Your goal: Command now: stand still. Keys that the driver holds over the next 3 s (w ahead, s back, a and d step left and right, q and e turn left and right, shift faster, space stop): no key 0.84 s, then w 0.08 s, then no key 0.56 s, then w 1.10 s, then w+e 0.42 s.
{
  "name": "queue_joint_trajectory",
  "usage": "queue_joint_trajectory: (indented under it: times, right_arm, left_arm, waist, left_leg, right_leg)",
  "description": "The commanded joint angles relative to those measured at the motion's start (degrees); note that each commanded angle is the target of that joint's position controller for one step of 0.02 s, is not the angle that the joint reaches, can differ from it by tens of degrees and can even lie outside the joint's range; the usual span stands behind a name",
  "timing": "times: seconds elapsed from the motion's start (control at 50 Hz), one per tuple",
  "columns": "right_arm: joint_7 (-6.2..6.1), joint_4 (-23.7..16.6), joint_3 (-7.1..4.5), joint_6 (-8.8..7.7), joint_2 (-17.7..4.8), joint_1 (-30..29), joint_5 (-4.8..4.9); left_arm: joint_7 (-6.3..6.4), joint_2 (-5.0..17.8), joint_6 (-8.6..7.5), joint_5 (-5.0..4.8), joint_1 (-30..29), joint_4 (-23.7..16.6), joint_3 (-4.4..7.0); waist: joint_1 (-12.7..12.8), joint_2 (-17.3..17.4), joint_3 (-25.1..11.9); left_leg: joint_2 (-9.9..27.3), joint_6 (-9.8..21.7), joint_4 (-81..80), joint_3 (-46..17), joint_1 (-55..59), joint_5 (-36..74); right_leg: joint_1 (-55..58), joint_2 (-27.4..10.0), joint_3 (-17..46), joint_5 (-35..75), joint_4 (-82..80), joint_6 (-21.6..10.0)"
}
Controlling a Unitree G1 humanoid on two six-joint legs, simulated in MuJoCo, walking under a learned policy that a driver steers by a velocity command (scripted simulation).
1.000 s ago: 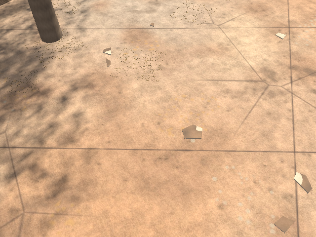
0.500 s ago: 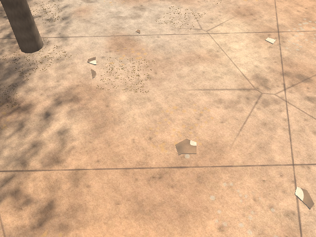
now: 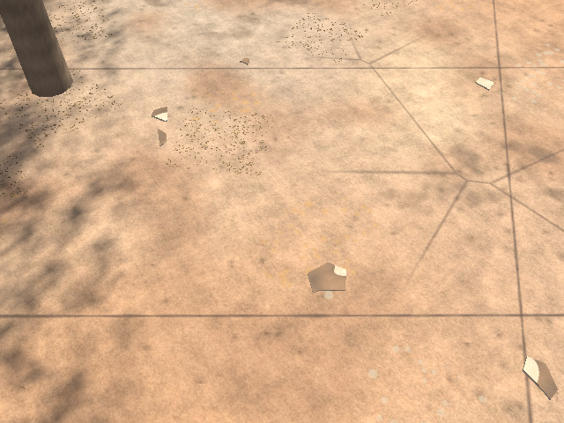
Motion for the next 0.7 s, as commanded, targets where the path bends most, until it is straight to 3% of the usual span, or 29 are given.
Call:
queue_joint_trajectory:
  times: [0.02,0.7]
  right_arm:
    - [-0.25,-1.22,-0.99,-0.16,-6.01,0.45,0.02]
    - [-0.56,1.22,-0.81,-0.01,-3.97,3.41,-0.05]
  left_arm:
    - [0.24,6.03,-0.16,0.03,3.04,-0.95,0.94]
    - [1.05,3.83,-0.35,0.06,8.73,0.37,0.13]
  waist:
    - [-0.14,-0.44,-2.73]
    - [-0.38,-0.16,0.3]
  left_leg:
    - [2.26,2.48,-1.86,-2.21,6.26,16.32]
    - [1.92,2.14,-3.84,-2.46,3.86,7.99]
  right_leg:
    - [-3.99,-2.37,1.91,16.43,-4.53,-1.04]
    - [-6.47,-1.61,0.92,6.47,-6.15,-0.57]
Next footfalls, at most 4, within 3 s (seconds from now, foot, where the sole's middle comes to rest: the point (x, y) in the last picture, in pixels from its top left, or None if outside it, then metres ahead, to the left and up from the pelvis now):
1.80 right None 0.08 -0.13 -0.77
2.26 left None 0.47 0.08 -0.77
2.82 right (362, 319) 0.77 -0.17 -0.77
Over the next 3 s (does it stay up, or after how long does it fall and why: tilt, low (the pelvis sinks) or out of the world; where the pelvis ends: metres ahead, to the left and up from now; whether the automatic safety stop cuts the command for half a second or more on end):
stays up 0.70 -0.10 0.00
